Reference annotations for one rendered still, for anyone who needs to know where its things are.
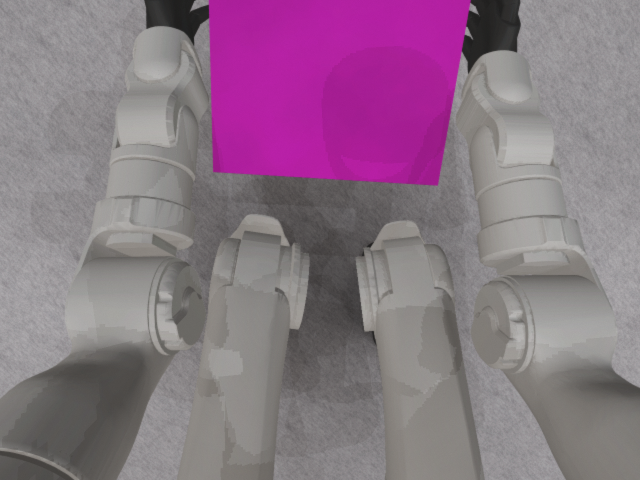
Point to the robot left upper arm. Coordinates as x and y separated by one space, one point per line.
127 318

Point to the robot right forearm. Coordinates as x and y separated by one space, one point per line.
525 227

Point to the robot right hand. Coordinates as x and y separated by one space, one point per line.
497 28

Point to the robot right upper arm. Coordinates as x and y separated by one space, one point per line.
554 337

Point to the robot right thigh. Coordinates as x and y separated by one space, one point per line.
430 431

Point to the robot left forearm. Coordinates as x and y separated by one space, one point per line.
147 209

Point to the robot left hand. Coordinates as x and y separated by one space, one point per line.
176 14

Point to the carton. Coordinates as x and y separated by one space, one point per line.
356 90

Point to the robot right shin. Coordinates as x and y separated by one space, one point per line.
440 269

